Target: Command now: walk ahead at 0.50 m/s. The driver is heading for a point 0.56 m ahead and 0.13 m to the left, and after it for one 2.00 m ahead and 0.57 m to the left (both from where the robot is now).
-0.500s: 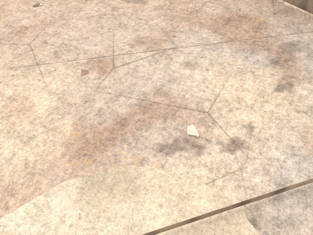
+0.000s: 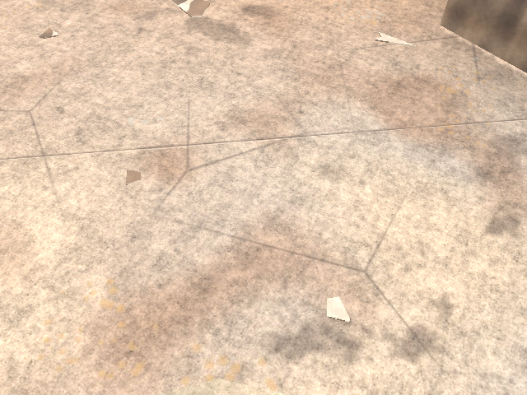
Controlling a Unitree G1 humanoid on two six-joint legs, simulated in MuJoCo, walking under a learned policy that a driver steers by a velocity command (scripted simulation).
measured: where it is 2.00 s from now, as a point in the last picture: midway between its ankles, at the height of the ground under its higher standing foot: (266, 349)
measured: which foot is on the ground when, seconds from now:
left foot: down 0.00-0.36, up 0.38-0.90, down 0.92-1.00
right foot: up 0.00-0.32, down 0.34-0.90, up 0.92-1.00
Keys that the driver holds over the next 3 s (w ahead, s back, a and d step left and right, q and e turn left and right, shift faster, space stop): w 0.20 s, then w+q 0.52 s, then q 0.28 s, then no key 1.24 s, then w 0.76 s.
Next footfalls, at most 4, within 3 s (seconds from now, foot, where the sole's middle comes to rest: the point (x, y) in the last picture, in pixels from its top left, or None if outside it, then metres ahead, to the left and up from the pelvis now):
0.34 right None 0.40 -0.12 -0.73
0.92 left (224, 346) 0.60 0.10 -0.73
1.50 right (292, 325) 0.66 -0.07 -0.73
2.60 left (196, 324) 0.66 0.18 -0.73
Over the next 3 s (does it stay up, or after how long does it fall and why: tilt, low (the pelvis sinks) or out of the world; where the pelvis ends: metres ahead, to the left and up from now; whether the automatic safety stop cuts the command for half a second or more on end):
stays up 0.81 0.17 0.04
